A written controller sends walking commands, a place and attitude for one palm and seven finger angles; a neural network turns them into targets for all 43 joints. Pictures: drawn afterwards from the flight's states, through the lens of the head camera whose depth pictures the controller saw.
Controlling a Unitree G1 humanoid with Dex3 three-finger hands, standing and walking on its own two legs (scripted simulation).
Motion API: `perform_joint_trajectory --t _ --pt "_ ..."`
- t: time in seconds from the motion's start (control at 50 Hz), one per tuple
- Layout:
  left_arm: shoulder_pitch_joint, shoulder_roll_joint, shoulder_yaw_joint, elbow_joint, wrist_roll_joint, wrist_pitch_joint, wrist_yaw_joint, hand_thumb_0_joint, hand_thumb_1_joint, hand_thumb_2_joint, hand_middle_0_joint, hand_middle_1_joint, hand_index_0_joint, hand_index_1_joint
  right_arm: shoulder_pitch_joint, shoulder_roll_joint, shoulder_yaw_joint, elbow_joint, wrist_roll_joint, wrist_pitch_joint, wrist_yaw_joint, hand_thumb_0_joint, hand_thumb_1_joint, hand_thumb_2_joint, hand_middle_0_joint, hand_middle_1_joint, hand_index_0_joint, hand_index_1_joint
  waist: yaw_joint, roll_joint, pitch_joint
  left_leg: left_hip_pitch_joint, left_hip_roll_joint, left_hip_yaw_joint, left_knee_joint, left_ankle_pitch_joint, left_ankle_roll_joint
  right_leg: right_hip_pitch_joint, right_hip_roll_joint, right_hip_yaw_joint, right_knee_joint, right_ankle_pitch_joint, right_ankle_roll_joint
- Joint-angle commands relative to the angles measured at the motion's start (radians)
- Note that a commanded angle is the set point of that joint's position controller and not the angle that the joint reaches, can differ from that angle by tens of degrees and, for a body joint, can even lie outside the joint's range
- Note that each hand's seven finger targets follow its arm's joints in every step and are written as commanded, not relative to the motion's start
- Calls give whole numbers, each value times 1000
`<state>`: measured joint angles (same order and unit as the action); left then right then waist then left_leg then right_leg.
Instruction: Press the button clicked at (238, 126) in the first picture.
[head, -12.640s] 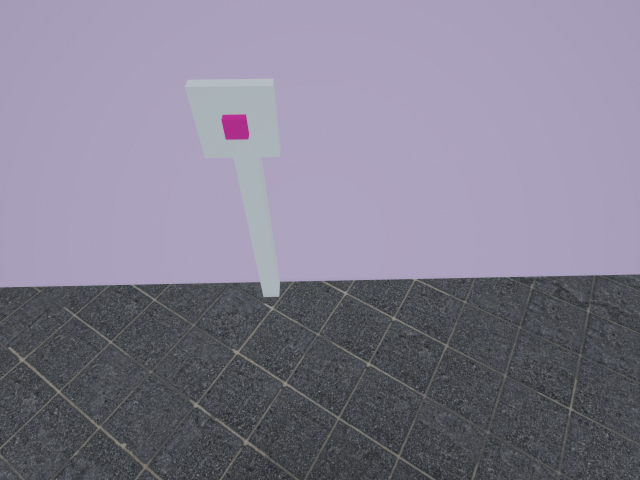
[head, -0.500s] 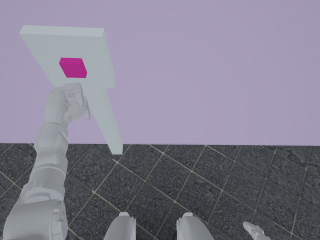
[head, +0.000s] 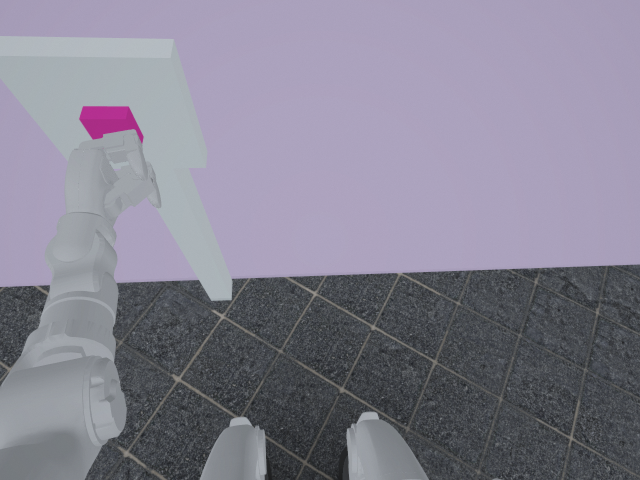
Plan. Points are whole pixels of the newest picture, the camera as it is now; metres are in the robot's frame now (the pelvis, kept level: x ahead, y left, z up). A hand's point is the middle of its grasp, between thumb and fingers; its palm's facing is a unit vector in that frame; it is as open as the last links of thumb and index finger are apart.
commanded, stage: press the button with the knuckle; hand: left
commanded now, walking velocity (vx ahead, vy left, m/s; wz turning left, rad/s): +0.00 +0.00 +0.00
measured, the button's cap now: (113, 126) +0.53 +0.23 +0.08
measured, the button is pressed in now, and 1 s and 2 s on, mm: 0 9 0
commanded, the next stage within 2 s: hold the button down briefly in 0.64 s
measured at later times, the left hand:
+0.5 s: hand (145, 170) +0.49 +0.20 +0.05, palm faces -0.03 -1.00 -0.04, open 3.5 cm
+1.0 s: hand (145, 169) +0.49 +0.20 +0.05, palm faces -0.01 -1.00 -0.05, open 3.4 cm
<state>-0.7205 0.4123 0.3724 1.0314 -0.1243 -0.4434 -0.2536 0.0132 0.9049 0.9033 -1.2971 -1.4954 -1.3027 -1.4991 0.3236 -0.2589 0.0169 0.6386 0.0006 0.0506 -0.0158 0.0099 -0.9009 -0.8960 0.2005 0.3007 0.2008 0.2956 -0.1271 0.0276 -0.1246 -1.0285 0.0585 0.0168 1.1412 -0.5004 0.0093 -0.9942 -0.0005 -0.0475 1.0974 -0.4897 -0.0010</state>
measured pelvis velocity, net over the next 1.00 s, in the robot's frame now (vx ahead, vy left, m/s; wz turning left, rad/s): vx -0.06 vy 0.01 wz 0.00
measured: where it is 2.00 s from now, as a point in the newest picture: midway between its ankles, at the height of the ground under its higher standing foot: outside the picture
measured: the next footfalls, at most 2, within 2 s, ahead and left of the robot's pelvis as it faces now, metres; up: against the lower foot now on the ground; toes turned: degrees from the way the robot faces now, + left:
none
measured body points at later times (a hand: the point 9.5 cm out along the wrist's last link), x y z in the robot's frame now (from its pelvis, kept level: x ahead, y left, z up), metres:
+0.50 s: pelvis -0.02 +0.00 -0.01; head +0.13 +0.03 +0.41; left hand +0.48 +0.25 +0.05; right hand +0.02 -0.27 -0.12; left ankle +0.02 +0.11 -0.65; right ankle +0.01 -0.12 -0.65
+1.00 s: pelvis -0.06 +0.01 -0.03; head +0.10 +0.04 +0.39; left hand +0.48 +0.25 +0.05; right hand -0.05 -0.26 -0.13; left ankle +0.02 +0.11 -0.65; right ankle +0.01 -0.12 -0.65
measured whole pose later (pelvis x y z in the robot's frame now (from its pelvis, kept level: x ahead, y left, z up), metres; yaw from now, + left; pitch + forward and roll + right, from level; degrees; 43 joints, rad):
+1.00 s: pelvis -0.06 +0.01 -0.03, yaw +0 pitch +25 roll -5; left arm -1.06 0.60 0.37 1.28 -0.02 -0.39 -0.24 0.02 0.82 0.95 -1.30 -1.50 -1.51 -1.50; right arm 0.36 -0.28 0.09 0.65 -0.02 -0.03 -0.04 0.01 -0.90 -0.90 0.20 0.30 0.20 0.30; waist -0.22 0.03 -0.11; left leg -1.27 0.05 -0.03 1.27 -0.44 0.02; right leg -1.21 0.00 -0.08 1.19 -0.43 0.01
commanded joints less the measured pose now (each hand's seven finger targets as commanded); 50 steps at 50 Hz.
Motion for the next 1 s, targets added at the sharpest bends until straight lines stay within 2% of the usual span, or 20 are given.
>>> perform_joint_trajectory --t 0.0,0.06,0.1,0.14,0.18,0.2,0.32,0.36,0.38,0.44,0.46,0.5,0.52,0.56,0.58,0.78,0.86,0.9,0.94,0.98 --pt "-390 267 59 -209 -14 -67 14 0 900 900 -1300 -1500 -1300 -1500 126 -166 -59 -77 -5 -14 -7 0 -900 -900 200 300 200 300 -3 54 -470 329 -36 -45 -115 375 15 210 31 25 -126 340 -13" --pt "-423 259 49 -184 -10 -67 12 0 900 900 -1300 -1500 -1300 -1500 132 -166 -58 -70 -5 -11 -8 0 -900 -900 200 300 200 300 -21 53 -460 310 -37 -41 -109 350 18 203 33 31 -133 329 -10" --pt "-461 299 66 -160 -4 -61 11 0 900 900 -1300 -1500 -1300 -1500 138 -172 -54 -65 -4 -8 -12 0 -900 -900 200 300 200 300 -33 38 -435 284 -35 -45 -108 323 20 195 33 31 -134 307 -9" --pt "-489 296 64 -170 0 -64 11 0 900 900 -1300 -1500 -1300 -1500 143 -172 -57 -63 -8 -9 -12 0 -900 -900 200 300 200 300 -31 93 -466 332 -33 -53 -105 346 17 161 33 26 -127 301 -14" --pt "-509 279 47 -147 -2 -57 12 0 900 900 -1300 -1500 -1300 -1500 146 -173 -54 -56 -9 -8 -12 0 -900 -900 200 300 200 300 -44 88 -460 342 -30 -59 -104 346 16 137 34 20 -129 288 -12" --pt "-513 289 56 -144 -4 -56 13 0 900 900 -1300 -1500 -1300 -1500 146 -174 -53 -57 -9 -9 -11 0 -900 -900 200 300 200 300 -40 94 -465 334 -32 -56 -102 337 15 143 34 22 -131 282 -12" --pt "-599 359 75 -62 16 -38 15 0 900 900 -1300 -1500 -1300 -1500 149 -184 -41 -54 -10 -12 -17 0 -900 -900 200 300 200 300 -74 61 -420 235 -33 -58 -83 247 25 121 35 31 -134 210 -7" --pt "-630 374 76 -57 25 -38 13 0 900 900 -1300 -1500 -1300 -1500 153 -187 -38 -56 -11 -14 -18 0 -900 -900 200 300 200 300 -74 99 -450 249 -32 -65 -77 252 23 99 34 27 -122 200 -11" --pt "-638 362 66 -42 25 -32 12 0 900 900 -1300 -1500 -1300 -1500 154 -188 -37 -56 -11 -15 -18 0 -900 -900 200 300 200 300 -85 94 -438 253 -30 -68 -76 245 24 76 35 23 -124 188 -10" --pt "-713 403 86 -40 20 -24 14 0 900 900 -1300 -1500 -1300 -1500 160 -195 -34 -55 -13 -19 -23 0 -900 -900 200 300 200 300 -97 96 -448 227 -29 -76 -65 217 27 63 36 25 -116 161 -9" --pt "-727 377 63 -24 20 -17 13 0 900 900 -1300 -1500 -1300 -1500 159 -193 -32 -54 -11 -22 -23 0 -900 -900 200 300 200 300 -107 100 -447 220 -31 -75 -64 199 27 51 36 24 -119 146 -7" --pt "-747 419 81 6 22 -2 18 0 900 900 -1300 -1500 -1300 -1500 161 -201 -26 -54 -10 -26 -27 0 -900 -900 200 300 200 300 -114 77 -417 164 -31 -74 -56 146 31 42 36 27 -119 108 -6" --pt "-778 425 75 -2 24 1 20 0 900 900 -1300 -1500 -1300 -1500 162 -201 -23 -55 -11 -30 -29 0 -900 -900 200 300 200 300 -119 97 -431 159 -32 -75 -54 137 32 42 35 29 -116 100 -5" --pt "-804 441 82 -6 32 0 24 0 900 900 -1300 -1500 -1300 -1500 165 -204 -22 -57 -12 -37 -29 0 -900 -900 200 300 200 300 -117 129 -467 180 -33 -83 -52 131 29 18 35 22 -105 89 -8" --pt "-807 438 80 4 30 5 27 0 900 900 -1300 -1500 -1300 -1500 165 -204 -21 -56 -12 -39 -30 0 -900 -900 200 300 200 300 -125 104 -459 166 -32 -82 -48 119 32 16 36 24 -108 79 -6" --pt "-937 436 25 -17 59 6 66 0 900 900 -1300 -1500 -1300 -1500 170 -221 -8 -49 -17 -80 -34 0 -900 -900 200 300 200 300 -150 177 -459 183 -26 -124 -88 -67 27 -91 32 12 -95 -27 -11" --pt "-955 476 48 -19 65 6 75 0 900 900 -1300 -1500 -1300 -1500 177 -226 -3 -47 -20 -95 -34 0 -900 -900 200 300 200 300 -146 173 -480 155 -29 -121 -86 -93 29 -70 31 18 -96 -43 -11" --pt "-947 439 19 1 63 13 71 0 900 900 -1300 -1500 -1300 -1500 178 -224 -2 -45 -18 -100 -35 0 -900 -900 200 300 200 300 -158 142 -449 137 -28 -121 -91 -117 31 -75 33 19 -105 -57 -9" --pt "-946 488 54 9 65 12 70 0 900 900 -1300 -1500 -1300 -1500 182 -228 -1 -42 -18 -105 -37 0 -900 -900 200 300 200 300 -150 150 -456 123 -27 -119 -86 -114 31 -69 34 20 -99 -58 -12" --pt "-949 470 33 16 65 18 65 0 900 900 -1300 -1500 -1300 -1500 181 -228 1 -39 -16 -109 -39 0 -900 -900 200 300 200 300 -154 149 -436 116 -26 -122 -92 -136 30 -80 33 19 -100 -69 -10"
